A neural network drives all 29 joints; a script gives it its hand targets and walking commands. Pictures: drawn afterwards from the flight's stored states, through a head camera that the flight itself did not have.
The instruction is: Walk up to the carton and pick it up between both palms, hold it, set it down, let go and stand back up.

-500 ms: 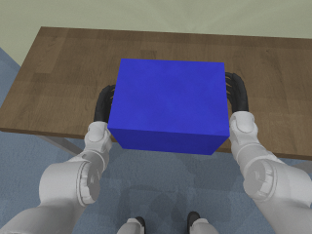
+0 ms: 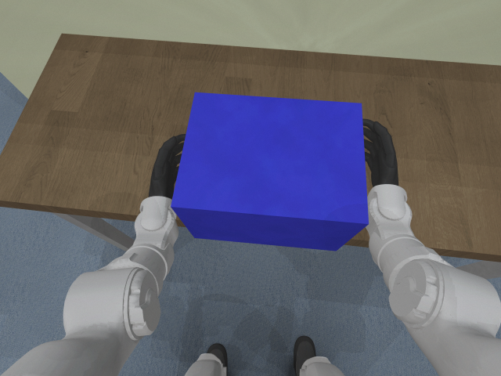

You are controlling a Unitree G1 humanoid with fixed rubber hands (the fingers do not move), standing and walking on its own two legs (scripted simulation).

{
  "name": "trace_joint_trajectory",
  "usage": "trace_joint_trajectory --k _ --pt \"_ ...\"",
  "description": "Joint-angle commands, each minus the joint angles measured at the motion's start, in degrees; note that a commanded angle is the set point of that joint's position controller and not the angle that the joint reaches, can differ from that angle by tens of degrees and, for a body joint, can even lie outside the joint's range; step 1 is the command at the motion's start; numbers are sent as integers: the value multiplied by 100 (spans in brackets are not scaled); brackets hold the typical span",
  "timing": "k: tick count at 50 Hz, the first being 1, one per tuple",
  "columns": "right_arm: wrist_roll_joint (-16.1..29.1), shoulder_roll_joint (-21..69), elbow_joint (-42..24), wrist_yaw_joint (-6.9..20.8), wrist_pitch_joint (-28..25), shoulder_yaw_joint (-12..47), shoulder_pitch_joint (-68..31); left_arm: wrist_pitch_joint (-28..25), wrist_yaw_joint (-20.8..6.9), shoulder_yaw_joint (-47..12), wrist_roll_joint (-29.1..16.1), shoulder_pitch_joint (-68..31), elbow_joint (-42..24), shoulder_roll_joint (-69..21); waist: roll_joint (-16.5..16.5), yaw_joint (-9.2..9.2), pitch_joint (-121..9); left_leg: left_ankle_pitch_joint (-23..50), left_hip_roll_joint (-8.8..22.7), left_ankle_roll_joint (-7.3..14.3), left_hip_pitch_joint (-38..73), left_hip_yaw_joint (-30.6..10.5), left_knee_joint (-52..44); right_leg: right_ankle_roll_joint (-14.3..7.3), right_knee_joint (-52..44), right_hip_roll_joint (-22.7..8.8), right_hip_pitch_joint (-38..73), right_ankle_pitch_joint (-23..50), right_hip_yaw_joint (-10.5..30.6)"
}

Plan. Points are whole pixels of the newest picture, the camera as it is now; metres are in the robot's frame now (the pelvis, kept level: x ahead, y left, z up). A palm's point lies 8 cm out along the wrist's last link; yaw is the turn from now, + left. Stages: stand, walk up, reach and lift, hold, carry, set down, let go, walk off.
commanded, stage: reach and lift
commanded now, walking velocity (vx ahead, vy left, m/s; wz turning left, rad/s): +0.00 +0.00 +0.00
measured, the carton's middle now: (270, 177) +0.42 +0.00 -0.03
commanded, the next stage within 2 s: none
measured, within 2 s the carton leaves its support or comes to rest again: leaves its support in 1.08 s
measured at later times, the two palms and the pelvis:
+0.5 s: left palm (162, 192) +0.39 +0.17 -0.03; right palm (384, 180) +0.41 -0.18 -0.01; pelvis -0.01 +0.00 +0.00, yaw +0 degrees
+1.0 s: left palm (163, 210) +0.36 +0.17 -0.03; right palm (389, 193) +0.39 -0.18 -0.01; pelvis -0.03 -0.01 +0.00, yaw +1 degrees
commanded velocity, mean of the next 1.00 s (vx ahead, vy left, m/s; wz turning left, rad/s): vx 0.00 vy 0.00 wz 0.00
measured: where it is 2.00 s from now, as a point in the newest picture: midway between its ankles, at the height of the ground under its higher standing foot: outside the picture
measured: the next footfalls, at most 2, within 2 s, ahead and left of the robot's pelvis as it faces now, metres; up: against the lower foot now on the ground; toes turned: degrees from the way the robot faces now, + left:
none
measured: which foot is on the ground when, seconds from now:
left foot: down 0.00-1.00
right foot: down 0.00-1.00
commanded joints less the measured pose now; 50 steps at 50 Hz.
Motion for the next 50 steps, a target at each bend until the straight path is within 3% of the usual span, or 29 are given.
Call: trace_joint_trajectory --k 1,8,9,20,24,25,32,36,40,46,50 --pt "-1116 2975 581 1005 -272 1414 -1680 -139 -453 -876 678 -2063 -277 -2730 -336 -53 -3243 2823 -498 -101 1199 649 63 -146 369 451 2515 2590 -464" --pt "-1156 3024 784 943 -662 1562 -1772 -358 -479 -1003 666 -2200 -323 -2861 -270 -53 -3349 3012 -560 -124 1046 643 85 -150 415 434 2683 3084 -428" --pt "-1124 3019 763 944 -700 1597 -1792 -362 -486 -1018 636 -2183 -319 -2846 -298 -135 -3274 3015 -566 -95 951 618 89 -131 434 398 2714 3223 -425" --pt "-1124 2820 1031 905 -1072 1704 -1978 -546 -487 -1141 582 -2395 -346 -2931 -251 -61 -3679 2922 -504 -135 1190 642 50 -172 339 479 2336 2906 -472" --pt "-1033 2648 1124 862 -1114 1665 -2015 -493 -442 -1185 522 -2357 -389 -2807 -56 -43 -3757 3001 -527 -184 1485 678 76 -199 285 534 2079 2649 -570" --pt "-1022 2629 1114 871 -1114 1660 -2121 -472 -447 -1216 530 -2360 -405 -2875 -148 -34 -3747 2989 -489 -156 1575 623 51 -198 220 564 2054 2630 -528" --pt "-819 2747 1168 924 -1013 1819 -2271 -449 -422 -1450 310 -2569 -483 -2879 -112 24 -3823 2465 -515 -107 1366 615 19 -180 270 591 2018 2156 -525" --pt "-680 2794 1023 916 -856 1978 -2353 -389 -415 -1553 153 -2645 -460 -2948 -336 -26 -3778 2200 -557 -91 1280 592 12 -123 273 604 2081 2113 -481" --pt "-490 2944 947 923 -670 2108 -2313 -309 -391 -1795 -59 -2832 -719 -2966 -198 -43 -3830 1925 -579 -62 1206 609 -24 -116 295 595 2180 1835 -443" --pt "-271 3162 380 932 -338 2542 -2379 -166 -408 -2202 -381 -2964 -972 -3229 -306 -129 -3976 1731 -658 -81 1200 517 -83 -78 229 610 2363 1865 -348" --pt "57 3372 -81 900 -81 2907 -2379 -74 -378 -2490 -626 -3054 -1330 -3410 -101 -135 -4171 1940 -677 -139 1457 462 -50 -52 304 631 2549 2067 -284"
